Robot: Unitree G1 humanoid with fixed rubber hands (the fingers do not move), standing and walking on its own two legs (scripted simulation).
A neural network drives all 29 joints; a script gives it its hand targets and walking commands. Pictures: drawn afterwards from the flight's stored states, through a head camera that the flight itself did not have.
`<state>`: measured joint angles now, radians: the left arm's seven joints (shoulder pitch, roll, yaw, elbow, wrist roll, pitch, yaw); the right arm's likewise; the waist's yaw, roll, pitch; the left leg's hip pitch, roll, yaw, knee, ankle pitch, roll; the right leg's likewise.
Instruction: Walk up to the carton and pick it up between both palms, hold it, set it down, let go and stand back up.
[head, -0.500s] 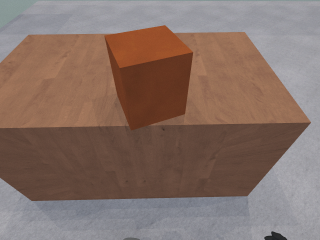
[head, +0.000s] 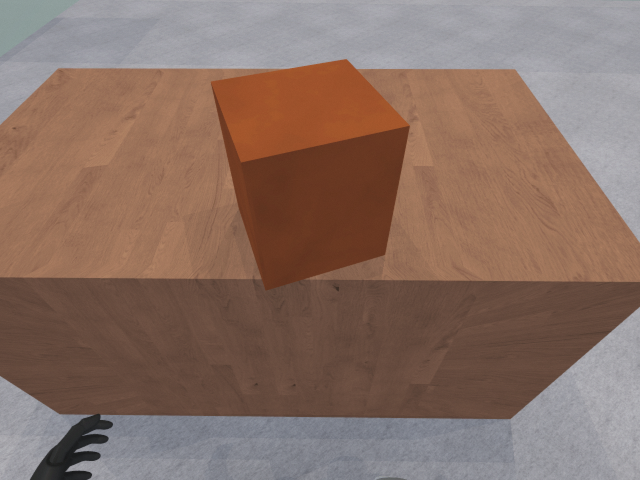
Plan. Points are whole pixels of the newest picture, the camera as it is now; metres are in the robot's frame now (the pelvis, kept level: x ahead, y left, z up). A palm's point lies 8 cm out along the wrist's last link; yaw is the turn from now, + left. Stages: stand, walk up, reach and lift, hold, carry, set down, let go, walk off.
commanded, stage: walk up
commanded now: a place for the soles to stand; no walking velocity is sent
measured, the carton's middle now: (305, 176) +0.54 +0.04 +0.09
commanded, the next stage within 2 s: reach and lift in 1.76 s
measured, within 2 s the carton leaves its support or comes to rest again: neither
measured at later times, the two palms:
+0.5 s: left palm (35, 467) +0.16 +0.36 -0.06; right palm out of the picture +0.15 -0.28 -0.07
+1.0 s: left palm (60, 412) +0.21 +0.33 -0.03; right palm out of the picture +0.16 -0.29 -0.07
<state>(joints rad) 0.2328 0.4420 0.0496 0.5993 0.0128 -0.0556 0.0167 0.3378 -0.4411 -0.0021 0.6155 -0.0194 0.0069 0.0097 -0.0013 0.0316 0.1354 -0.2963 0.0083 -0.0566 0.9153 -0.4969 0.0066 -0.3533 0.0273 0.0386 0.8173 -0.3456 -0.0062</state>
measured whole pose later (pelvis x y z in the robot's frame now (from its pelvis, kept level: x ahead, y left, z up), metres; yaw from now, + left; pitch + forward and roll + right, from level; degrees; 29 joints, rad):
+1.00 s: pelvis +0.06 +0.02 +0.01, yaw +0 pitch -4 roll +0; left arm 0.20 0.43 0.04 0.60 0.01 -0.02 0.01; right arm 0.32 -0.44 0.00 0.67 -0.02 0.00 0.01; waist 0.00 0.03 0.05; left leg -0.36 0.03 -0.03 0.77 -0.35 -0.02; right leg -0.32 0.00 0.02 0.77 -0.39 0.00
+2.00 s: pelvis +0.06 +0.02 +0.02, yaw +0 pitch -2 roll -1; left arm 0.06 0.30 0.05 0.53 0.01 0.29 0.04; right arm 0.19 -0.43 -0.07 0.85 -0.09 -0.29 0.07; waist 0.00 0.03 0.08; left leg -0.36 0.03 -0.03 0.70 -0.31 -0.03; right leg -0.32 0.00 0.02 0.69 -0.33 0.00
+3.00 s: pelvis +0.08 +0.00 +0.04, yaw +0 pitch +4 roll +0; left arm 0.17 0.02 0.02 0.22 0.01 0.05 0.24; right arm 0.18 -0.43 -0.07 0.55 0.27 -0.26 0.27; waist 0.00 0.03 -0.09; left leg -0.33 0.05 -0.02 0.43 -0.18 -0.05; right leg -0.32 0.02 0.02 0.47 -0.22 -0.01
